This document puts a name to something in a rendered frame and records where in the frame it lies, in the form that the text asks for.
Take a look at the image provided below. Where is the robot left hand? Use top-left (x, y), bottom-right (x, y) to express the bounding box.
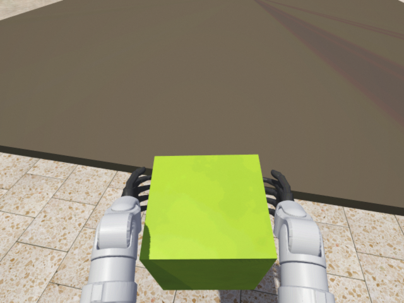
top-left (121, 167), bottom-right (152, 212)

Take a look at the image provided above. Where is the robot left forearm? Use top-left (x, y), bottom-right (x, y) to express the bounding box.
top-left (80, 196), bottom-right (141, 303)

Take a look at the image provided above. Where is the robot right hand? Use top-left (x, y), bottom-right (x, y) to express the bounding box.
top-left (263, 170), bottom-right (294, 216)

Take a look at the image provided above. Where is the carton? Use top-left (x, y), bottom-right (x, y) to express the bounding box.
top-left (140, 155), bottom-right (278, 290)

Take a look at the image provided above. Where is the robot right forearm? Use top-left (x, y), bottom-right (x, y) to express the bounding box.
top-left (273, 200), bottom-right (335, 303)

